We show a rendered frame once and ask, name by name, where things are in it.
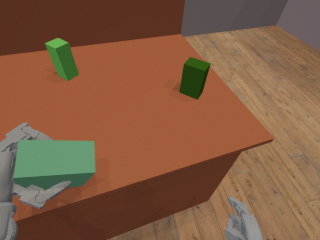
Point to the robot right hand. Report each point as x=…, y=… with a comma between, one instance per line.
x=247, y=228

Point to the table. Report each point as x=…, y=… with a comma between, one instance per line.
x=157, y=151

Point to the sponge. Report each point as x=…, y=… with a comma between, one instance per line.
x=45, y=163

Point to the robot left forearm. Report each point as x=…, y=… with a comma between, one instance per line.
x=8, y=227

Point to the robot left hand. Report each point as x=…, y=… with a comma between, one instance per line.
x=33, y=195

